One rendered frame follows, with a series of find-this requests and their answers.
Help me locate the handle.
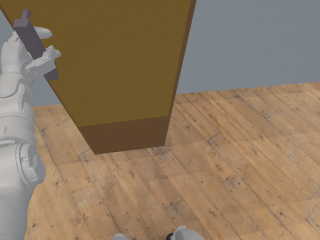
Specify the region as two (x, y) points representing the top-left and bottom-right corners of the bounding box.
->
(13, 9), (59, 81)

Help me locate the left robot shin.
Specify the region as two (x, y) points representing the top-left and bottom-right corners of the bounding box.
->
(113, 233), (125, 238)

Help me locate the robot right thigh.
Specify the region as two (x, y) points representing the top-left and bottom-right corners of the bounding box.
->
(170, 229), (205, 240)

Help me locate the left robot forearm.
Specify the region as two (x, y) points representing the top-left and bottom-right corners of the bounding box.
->
(0, 72), (36, 148)

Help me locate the cupboard door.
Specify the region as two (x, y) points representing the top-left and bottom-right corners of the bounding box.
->
(0, 0), (191, 127)

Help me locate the robot left hand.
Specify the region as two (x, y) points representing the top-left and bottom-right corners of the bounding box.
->
(0, 26), (61, 85)

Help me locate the left robot upper arm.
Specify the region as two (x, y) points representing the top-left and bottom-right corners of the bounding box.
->
(0, 143), (46, 240)

